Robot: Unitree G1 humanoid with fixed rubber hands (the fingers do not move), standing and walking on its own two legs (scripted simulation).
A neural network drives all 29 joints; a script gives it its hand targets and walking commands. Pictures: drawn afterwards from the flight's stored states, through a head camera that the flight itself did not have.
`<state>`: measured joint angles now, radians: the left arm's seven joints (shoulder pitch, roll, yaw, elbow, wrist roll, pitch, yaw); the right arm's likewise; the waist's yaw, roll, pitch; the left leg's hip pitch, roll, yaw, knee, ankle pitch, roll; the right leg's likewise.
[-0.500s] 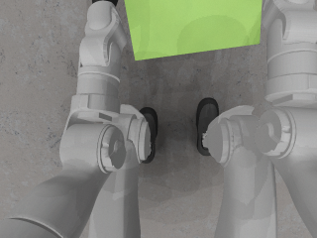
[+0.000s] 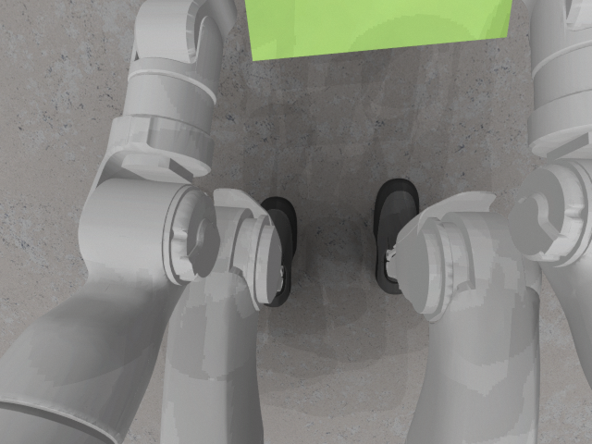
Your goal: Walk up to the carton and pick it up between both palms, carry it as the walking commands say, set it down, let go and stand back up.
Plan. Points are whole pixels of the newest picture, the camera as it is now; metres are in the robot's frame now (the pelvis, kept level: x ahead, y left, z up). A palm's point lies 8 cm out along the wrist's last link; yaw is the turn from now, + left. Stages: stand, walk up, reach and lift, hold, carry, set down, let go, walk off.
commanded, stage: set down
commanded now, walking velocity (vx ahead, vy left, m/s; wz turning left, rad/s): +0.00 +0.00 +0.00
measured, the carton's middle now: out of the picture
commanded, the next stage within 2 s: none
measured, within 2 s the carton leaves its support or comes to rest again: rests again in 0.44 s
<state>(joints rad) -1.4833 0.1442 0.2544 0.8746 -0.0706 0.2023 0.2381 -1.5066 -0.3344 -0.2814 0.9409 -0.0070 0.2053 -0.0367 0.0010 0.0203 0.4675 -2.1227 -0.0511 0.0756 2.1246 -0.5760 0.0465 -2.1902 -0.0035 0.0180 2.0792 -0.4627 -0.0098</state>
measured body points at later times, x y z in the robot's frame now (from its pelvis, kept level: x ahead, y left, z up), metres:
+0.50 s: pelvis +0.01 +0.00 -0.02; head +0.38 -0.02 +0.23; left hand +0.56 +0.12 -0.20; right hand +0.56 -0.18 -0.20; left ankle +0.12 +0.10 -0.36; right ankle +0.14 -0.12 -0.36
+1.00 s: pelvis +0.01 +0.00 -0.02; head +0.38 -0.02 +0.23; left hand +0.56 +0.11 -0.20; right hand +0.57 -0.19 -0.20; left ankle +0.12 +0.10 -0.36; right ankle +0.14 -0.12 -0.36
